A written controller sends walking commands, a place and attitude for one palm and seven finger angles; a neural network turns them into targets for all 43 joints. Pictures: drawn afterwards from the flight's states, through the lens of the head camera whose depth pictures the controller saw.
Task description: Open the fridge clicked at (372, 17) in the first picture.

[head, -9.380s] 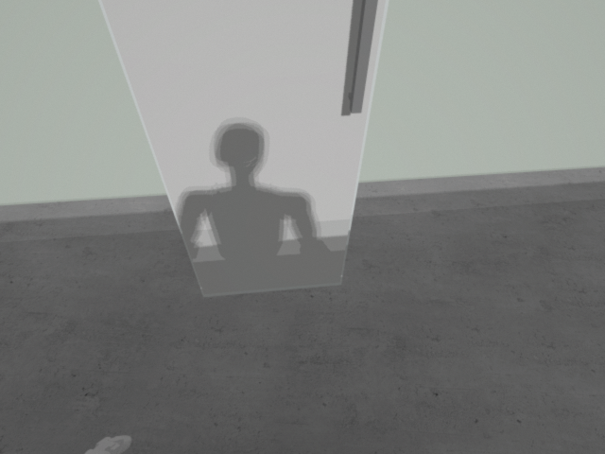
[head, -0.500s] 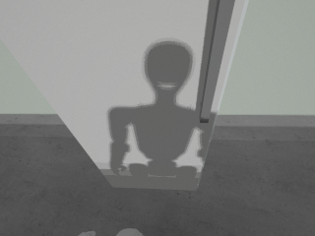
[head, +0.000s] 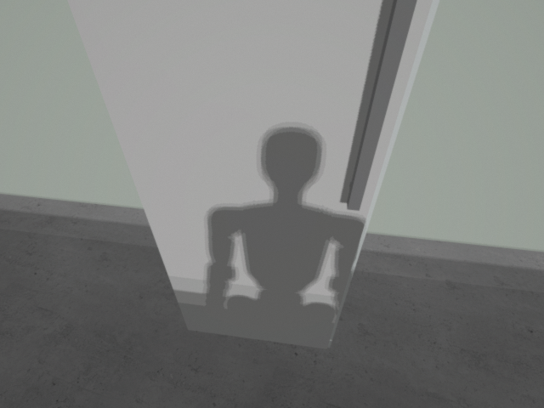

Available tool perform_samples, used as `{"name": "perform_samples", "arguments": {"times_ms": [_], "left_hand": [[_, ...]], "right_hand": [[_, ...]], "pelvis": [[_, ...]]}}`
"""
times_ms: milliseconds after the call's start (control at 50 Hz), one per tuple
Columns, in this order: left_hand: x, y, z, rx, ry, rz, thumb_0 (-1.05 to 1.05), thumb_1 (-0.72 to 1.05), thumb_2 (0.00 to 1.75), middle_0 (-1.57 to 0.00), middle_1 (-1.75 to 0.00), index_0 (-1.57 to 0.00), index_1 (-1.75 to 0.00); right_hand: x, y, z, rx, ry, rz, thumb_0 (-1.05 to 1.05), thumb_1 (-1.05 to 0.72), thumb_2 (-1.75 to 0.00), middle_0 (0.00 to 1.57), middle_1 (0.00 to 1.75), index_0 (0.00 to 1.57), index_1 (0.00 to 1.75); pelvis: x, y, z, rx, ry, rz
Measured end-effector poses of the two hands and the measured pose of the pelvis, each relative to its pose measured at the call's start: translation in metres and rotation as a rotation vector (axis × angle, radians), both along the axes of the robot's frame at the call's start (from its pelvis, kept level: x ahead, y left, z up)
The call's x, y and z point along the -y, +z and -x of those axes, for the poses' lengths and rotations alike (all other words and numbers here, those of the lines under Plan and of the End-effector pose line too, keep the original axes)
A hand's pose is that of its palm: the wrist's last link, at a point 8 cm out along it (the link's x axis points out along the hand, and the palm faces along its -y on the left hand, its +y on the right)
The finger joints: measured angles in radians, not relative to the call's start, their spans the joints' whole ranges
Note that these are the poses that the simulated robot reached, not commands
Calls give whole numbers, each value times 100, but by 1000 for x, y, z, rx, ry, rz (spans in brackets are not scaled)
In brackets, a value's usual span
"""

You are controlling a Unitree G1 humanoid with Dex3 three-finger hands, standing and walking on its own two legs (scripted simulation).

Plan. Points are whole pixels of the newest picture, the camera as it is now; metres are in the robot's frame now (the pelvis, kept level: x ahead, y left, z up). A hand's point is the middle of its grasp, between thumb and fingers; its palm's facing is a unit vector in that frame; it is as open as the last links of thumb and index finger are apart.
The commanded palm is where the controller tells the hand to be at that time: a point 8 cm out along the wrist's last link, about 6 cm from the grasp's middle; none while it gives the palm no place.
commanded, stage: come to a stop and stand still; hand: right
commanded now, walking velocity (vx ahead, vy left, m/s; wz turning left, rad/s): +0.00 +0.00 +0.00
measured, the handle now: (374, 109) +0.48 -0.11 +0.24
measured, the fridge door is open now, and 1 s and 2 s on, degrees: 0 0 0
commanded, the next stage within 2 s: look again from close up in 0.56 s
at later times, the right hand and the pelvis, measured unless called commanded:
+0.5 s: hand out of the picture -0.08 -0.17 -0.17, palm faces +0.06 +0.98 -0.19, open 7.3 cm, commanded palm none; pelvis -0.04 -0.01 +0.00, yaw +0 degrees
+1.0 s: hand out of the picture +0.01 -0.18 -0.18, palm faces +0.03 +0.98 -0.21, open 7.3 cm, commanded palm none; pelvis -0.01 -0.01 -0.01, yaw -1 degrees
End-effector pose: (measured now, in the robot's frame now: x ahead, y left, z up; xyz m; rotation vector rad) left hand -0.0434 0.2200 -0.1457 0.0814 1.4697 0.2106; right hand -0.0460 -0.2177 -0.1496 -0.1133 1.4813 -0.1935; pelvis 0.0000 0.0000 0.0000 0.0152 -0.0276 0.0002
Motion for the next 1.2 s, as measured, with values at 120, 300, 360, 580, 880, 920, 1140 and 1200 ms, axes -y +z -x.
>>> {"name": "perform_samples", "arguments": {"times_ms": [120,300,360,580,880,920,1140,1200], "left_hand": [[22,4,41,-80,3,-2,1,91,90,-20,-30,-20,-30],[47,2,45,-58,2,53,1,90,90,-20,-30,-20,-30],[46,-1,34,-26,-10,60,1,90,90,-20,-30,-20,-30],[12,-1,3,52,-48,12,2,92,90,-20,-30,-20,-30],[5,-6,-24,126,-95,2,1,91,90,-20,-30,-20,-30],[6,-7,-28,129,-97,5,2,92,90,-20,-30,-20,-30],[-2,0,-49,150,-109,-13,2,92,90,-20,-30,-20,-30],[-5,2,-55,155,-116,-21,1,91,90,-20,-30,-20,-30]], "right_hand": [[-5,-11,-9,38,22,-61,0,-91,-90,20,30,20,30],[5,-2,-2,46,36,-42,1,-93,-90,20,30,20,30],[9,2,10,35,26,-23,1,-92,-90,20,30,20,30],[-3,6,48,-36,-1,-21,0,-92,-90,20,30,20,30],[-2,-3,-8,106,39,-10,0,-91,-90,20,30,21,30],[3,0,-23,143,46,3,0,-91,-90,20,30,20,30],[21,8,-70,214,86,43,0,-91,-90,20,30,20,30],[23,8,-73,212,88,44,0,-91,-90,20,30,20,30]], "pelvis": [[7,-3,13,0,0,-2],[15,2,30,-7,1,17],[15,2,33,-10,-3,18],[6,2,36,-14,2,17],[5,-8,21,-14,-21,-2],[6,-7,17,-13,-19,3],[4,-4,6,-12,-7,14],[4,-3,5,-10,-5,14]]}}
